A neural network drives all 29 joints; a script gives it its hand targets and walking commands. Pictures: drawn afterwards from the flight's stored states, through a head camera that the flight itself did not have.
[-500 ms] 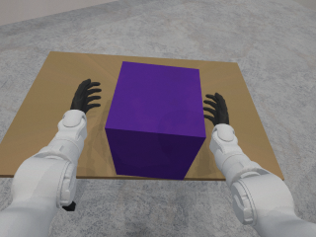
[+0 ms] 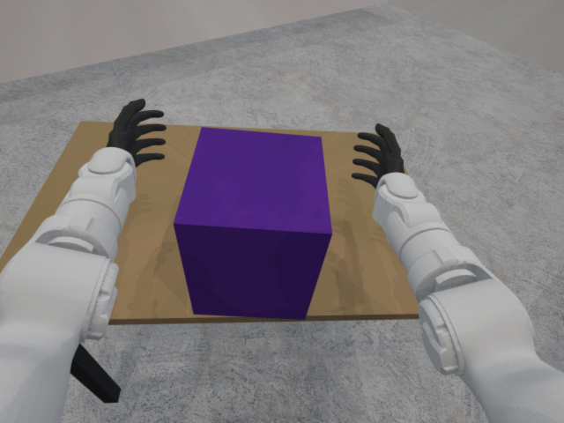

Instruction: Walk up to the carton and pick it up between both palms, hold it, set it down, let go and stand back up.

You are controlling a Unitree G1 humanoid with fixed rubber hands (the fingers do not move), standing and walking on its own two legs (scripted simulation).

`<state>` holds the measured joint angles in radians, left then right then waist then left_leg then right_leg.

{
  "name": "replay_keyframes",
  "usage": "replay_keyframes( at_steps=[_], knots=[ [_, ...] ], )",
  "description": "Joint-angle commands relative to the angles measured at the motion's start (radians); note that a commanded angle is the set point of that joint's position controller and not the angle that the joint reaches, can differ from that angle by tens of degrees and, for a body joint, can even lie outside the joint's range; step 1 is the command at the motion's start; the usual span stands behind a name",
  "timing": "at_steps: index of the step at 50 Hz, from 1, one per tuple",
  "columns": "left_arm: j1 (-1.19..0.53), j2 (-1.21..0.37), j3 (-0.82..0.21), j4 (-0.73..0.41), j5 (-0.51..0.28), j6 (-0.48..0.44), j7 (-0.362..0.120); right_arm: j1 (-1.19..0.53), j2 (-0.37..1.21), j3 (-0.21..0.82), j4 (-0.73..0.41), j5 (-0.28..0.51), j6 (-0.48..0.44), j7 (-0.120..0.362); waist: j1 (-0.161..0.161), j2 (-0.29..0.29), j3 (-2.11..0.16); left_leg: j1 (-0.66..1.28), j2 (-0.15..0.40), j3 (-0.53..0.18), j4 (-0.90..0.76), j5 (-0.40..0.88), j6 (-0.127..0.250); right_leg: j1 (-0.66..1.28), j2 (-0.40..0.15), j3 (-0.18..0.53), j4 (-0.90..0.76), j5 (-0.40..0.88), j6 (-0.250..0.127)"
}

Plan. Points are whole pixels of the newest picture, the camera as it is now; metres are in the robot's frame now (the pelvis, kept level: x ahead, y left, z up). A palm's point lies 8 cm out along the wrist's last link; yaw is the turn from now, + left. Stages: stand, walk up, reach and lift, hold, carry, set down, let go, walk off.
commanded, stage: set down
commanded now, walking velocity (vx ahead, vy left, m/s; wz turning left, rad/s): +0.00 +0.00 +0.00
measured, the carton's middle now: (255, 228) +0.45 +0.02 +0.01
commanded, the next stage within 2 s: none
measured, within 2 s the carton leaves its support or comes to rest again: neither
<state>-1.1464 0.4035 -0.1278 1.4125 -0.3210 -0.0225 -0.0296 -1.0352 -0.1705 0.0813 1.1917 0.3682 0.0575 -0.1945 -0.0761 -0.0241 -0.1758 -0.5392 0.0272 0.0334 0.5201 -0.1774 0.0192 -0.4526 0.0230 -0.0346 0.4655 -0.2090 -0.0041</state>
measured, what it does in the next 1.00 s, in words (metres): stands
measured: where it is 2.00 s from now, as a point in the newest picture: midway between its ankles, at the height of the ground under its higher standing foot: outside the picture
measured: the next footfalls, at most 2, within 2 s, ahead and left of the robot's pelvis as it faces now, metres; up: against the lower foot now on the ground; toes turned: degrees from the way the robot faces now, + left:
none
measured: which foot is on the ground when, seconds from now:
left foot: down 0.00-1.00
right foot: down 0.00-1.00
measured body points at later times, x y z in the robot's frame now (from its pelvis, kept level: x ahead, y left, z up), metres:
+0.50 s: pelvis +0.01 +0.00 +0.01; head +0.02 +0.02 +0.46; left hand +0.48 +0.22 +0.20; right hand +0.45 -0.16 +0.18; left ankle +0.04 +0.10 -0.73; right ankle +0.00 -0.12 -0.73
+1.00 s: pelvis +0.01 +0.00 +0.01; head +0.01 +0.03 +0.46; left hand +0.41 +0.24 +0.13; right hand +0.38 -0.14 +0.11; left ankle +0.04 +0.10 -0.73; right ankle +0.00 -0.12 -0.73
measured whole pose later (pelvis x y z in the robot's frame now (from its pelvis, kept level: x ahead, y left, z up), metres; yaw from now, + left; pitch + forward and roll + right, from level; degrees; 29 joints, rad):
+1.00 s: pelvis +0.01 +0.00 +0.01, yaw -1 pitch -1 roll -1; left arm -0.61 0.35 0.13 0.60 -0.15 0.31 -0.06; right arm -0.51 -0.06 0.02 0.52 0.27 0.20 -0.29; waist 0.00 -0.04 0.01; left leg -0.22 0.02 0.06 0.39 -0.16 0.02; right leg -0.13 0.02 -0.01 0.31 -0.17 0.00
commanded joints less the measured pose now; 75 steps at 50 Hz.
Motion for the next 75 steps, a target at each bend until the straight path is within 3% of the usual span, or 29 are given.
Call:
replay_keyframes(
  at_steps=[1, 2, 5, 6, 7, 11, 16, 17, 18, 24, 25, 28, 37, 40, 43, 45, 47, 50, 51, 54, 55, 60, 61, 64, 66, 67, 68, 72, 75],
  knots=[
    [-0.462, 0.142, 0.005, -0.061, -0.033, -0.006, 0.003, -0.471, -0.122, -0.014, -0.128, -0.003, 0.037, -0.024, -0.007, 0.064, -0.425, 0.349, -0.012, -0.022, -0.057, 0.066, -0.011, 0.051, -0.009, 0.007, -0.086, 0.040, 0.011],
    [-0.471, 0.161, 0.010, 0.031, -0.030, -0.016, -0.003, -0.482, -0.066, -0.013, -0.078, -0.020, 0.053, -0.032, -0.009, 0.030, -0.364, 0.298, -0.012, -0.012, -0.069, 0.005, 0.002, 0.037, -0.012, 0.001, -0.089, 0.005, 0.014],
    [-0.532, 0.153, -0.009, -0.185, -0.038, -0.021, 0.008, -0.511, -0.107, -0.038, -0.257, -0.011, 0.035, -0.050, 0.008, 0.107, -0.518, 0.395, -0.022, 0.004, -0.051, 0.203, -0.024, 0.108, -0.007, 0.009, -0.067, 0.196, 0.011],
    [-0.461, 0.175, 0.020, -0.080, -0.022, -0.006, 0.002, -0.470, -0.072, -0.017, -0.162, -0.006, 0.043, -0.053, -0.010, 0.077, -0.458, 0.389, -0.020, -0.001, -0.055, 0.218, -0.020, 0.096, 0.003, 0.006, -0.076, 0.209, 0.013],
    [-0.552, 0.174, 0.016, -0.272, -0.034, -0.005, 0.002, -0.543, -0.109, -0.064, -0.319, -0.029, 0.026, -0.063, -0.004, 0.105, -0.597, 0.460, -0.028, 0.002, -0.038, 0.275, -0.036, 0.118, 0.009, -0.014, -0.086, 0.253, 0.020],
    [-0.449, 0.153, 0.054, -0.336, 0.046, 0.093, -0.012, -0.427, -0.129, -0.081, -0.268, -0.020, 0.090, -0.075, 0.004, 0.172, -0.543, 0.561, -0.028, -0.004, -0.046, 0.388, -0.052, 0.176, 0.016, -0.010, -0.111, 0.332, 0.014],
    [-0.415, 0.180, 0.126, -0.406, 0.075, 0.173, -0.007, -0.401, -0.111, -0.032, -0.346, 0.029, 0.126, -0.087, 0.025, 0.109, -0.508, 0.565, -0.032, 0.004, -0.087, 0.400, -0.045, 0.286, 0.018, 0.004, -0.133, 0.407, 0.028],
    [-0.316, 0.147, 0.131, -0.402, 0.105, 0.189, -0.014, -0.308, -0.124, -0.054, -0.338, 0.028, 0.126, -0.094, -0.011, 0.104, -0.453, 0.590, -0.030, 0.003, -0.080, 0.443, -0.049, 0.291, 0.022, -0.004, -0.136, 0.490, 0.027],
    [-0.322, 0.166, 0.180, -0.410, 0.123, 0.203, -0.021, -0.366, -0.095, -0.025, -0.348, 0.042, 0.129, -0.092, 0.029, 0.112, -0.429, 0.565, -0.031, 0.009, -0.080, 0.447, -0.050, 0.309, 0.019, 0.006, -0.125, 0.487, 0.026],
    [-0.401, 0.187, 0.189, -0.525, 0.110, 0.276, -0.021, -0.383, -0.106, -0.080, -0.439, 0.009, 0.181, -0.096, -0.003, 0.111, -0.332, 0.534, -0.029, 0.022, -0.120, 0.317, -0.056, 0.268, 0.029, 0.004, -0.172, 0.309, 0.026],
    [-0.228, 0.135, 0.186, -0.444, 0.123, 0.293, -0.029, -0.206, -0.068, -0.037, -0.402, 0.007, 0.188, -0.086, -0.012, 0.072, -0.254, 0.546, -0.021, 0.001, -0.113, 0.308, -0.048, 0.296, 0.023, 0.010, -0.176, 0.325, 0.021],
    [-0.192, 0.115, 0.208, -0.571, 0.147, 0.282, -0.025, -0.214, -0.091, -0.035, -0.458, 0.034, 0.163, -0.080, 0.029, 0.155, -0.307, 0.602, -0.021, 0.005, -0.111, 0.417, -0.066, 0.330, 0.034, -0.006, -0.171, 0.373, 0.008],
    [-0.028, 0.137, 0.303, -0.803, 0.172, 0.308, -0.040, -0.030, -0.038, -0.040, -0.705, -0.014, 0.128, -0.089, 0.042, 0.092, -0.321, 0.593, -0.033, 0.029, -0.110, 0.374, -0.049, 0.382, 0.033, 0.003, -0.163, 0.381, 0.030],
    [-0.005, 0.129, 0.325, -0.917, 0.187, 0.299, -0.043, -0.010, -0.020, -0.042, -0.830, -0.041, 0.105, -0.101, 0.088, 0.074, -0.323, 0.617, -0.035, 0.048, -0.118, 0.378, -0.054, 0.393, 0.030, 0.002, -0.168, 0.368, 0.040],
    [0.017, 0.098, 0.274, -0.926, 0.169, 0.321, -0.037, 0.067, -0.005, -0.090, -0.775, -0.069, 0.120, -0.097, 0.029, 0.139, -0.216, 0.605, -0.026, 0.029, -0.119, 0.294, -0.063, 0.298, 0.025, -0.006, -0.195, 0.213, 0.029],
    [0.171, 0.074, 0.292, -0.984, 0.169, 0.299, -0.037, 0.184, 0.025, -0.085, -0.847, -0.106, 0.105, -0.094, 0.050, 0.060, -0.234, 0.590, -0.020, 0.041, -0.139, 0.203, -0.039, 0.348, 0.015, -0.008, -0.193, 0.180, 0.019],
    [0.151, 0.101, 0.297, -1.039, 0.164, 0.278, -0.028, 0.168, 0.022, -0.116, -0.882, -0.119, 0.093, -0.091, 0.063, 0.111, -0.285, 0.596, -0.020, 0.042, -0.131, 0.251, -0.052, 0.327, 0.024, -0.009, -0.181, 0.190, 0.018],
    [0.302, 0.035, 0.289, -1.008, 0.197, 0.282, -0.047, 0.303, 0.031, -0.096, -0.857, -0.134, 0.075, -0.088, 0.064, 0.138, -0.205, 0.639, -0.015, 0.021, -0.121, 0.346, -0.063, 0.357, 0.022, -0.010, -0.184, 0.242, 0.006],
    [0.127, 0.088, 0.279, -1.004, 0.167, 0.286, -0.048, 0.137, 0.015, -0.116, -0.864, -0.155, 0.091, -0.092, 0.034, 0.125, -0.202, 0.575, -0.017, 0.030, -0.133, 0.264, -0.057, 0.314, 0.014, 0.002, -0.185, 0.185, 0.011],
    [0.326, 0.036, 0.262, -0.950, 0.182, 0.259, -0.039, 0.344, 0.067, -0.087, -0.769, -0.156, 0.076, -0.073, 0.055, 0.103, -0.051, 0.530, 0.001, 0.018, -0.167, 0.125, -0.051, 0.307, 0.016, -0.007, -0.186, 0.050, -0.002],
    [0.182, 0.110, 0.299, -1.007, 0.158, 0.243, -0.036, 0.183, 0.045, -0.104, -0.888, -0.159, 0.066, -0.072, 0.096, 0.099, -0.154, 0.528, 0.002, 0.030, -0.161, 0.130, -0.049, 0.304, 0.014, -0.003, -0.184, 0.022, 0.002],
    [0.514, 0.019, 0.265, -1.030, 0.189, 0.165, -0.036, 0.517, 0.074, -0.101, -0.868, -0.179, -0.005, -0.056, 0.072, 0.137, -0.151, 0.600, -0.012, 0.020, -0.141, 0.258, -0.067, 0.332, 0.016, -0.017, -0.182, 0.143, -0.006],
    [0.350, 0.066, 0.282, -1.073, 0.164, 0.156, -0.041, 0.349, 0.055, -0.106, -0.935, -0.190, -0.007, -0.060, 0.104, 0.123, -0.188, 0.566, -0.014, 0.035, -0.143, 0.220, -0.061, 0.307, 0.014, 0.005, -0.191, 0.081, -0.004],
    [0.386, 0.056, 0.253, -1.080, 0.149, 0.160, -0.040, 0.388, 0.064, -0.115, -0.965, -0.222, -0.010, -0.061, 0.075, 0.091, -0.127, 0.543, -0.009, 0.034, -0.157, 0.121, -0.058, 0.294, 0.005, 0.003, -0.200, 0.010, -0.001],
    [0.623, 0.024, 0.279, -1.118, 0.161, 0.128, -0.050, 0.614, 0.113, -0.051, -0.979, -0.175, -0.032, -0.054, 0.122, 0.089, -0.117, 0.586, -0.019, 0.033, -0.146, 0.228, -0.048, 0.358, -0.004, 0.008, -0.188, 0.118, 0.001],
    [0.385, 0.114, 0.266, -1.141, 0.123, 0.112, -0.046, 0.419, 0.080, -0.088, -1.010, -0.202, -0.029, -0.057, 0.114, 0.095, -0.156, 0.530, -0.029, 0.044, -0.138, 0.180, -0.049, 0.313, -0.016, 0.006, -0.176, 0.066, 0.013],
    [0.521, 0.059, 0.234, -1.072, 0.121, 0.107, -0.045, 0.545, 0.099, -0.063, -0.962, -0.196, -0.025, -0.052, 0.079, 0.084, -0.088, 0.531, -0.014, 0.018, -0.143, 0.173, -0.044, 0.309, -0.005, 0.010, -0.170, 0.073, 0.007],
    [0.740, 0.033, 0.262, -1.139, 0.152, 0.054, -0.056, 0.732, 0.101, -0.049, -1.000, -0.188, -0.078, -0.043, 0.129, 0.113, -0.043, 0.602, -0.018, 0.011, -0.142, 0.258, -0.065, 0.331, -0.007, 0.023, -0.198, 0.121, -0.004],
    [0.655, 0.060, 0.251, -1.100, 0.138, 0.030, -0.065, 0.661, 0.092, -0.071, -0.996, -0.211, -0.100, -0.035, 0.112, 0.122, -0.022, 0.560, -0.015, 0.000, -0.143, 0.224, -0.059, 0.312, -0.002, 0.018, -0.187, 0.073, -0.002]
  ],
)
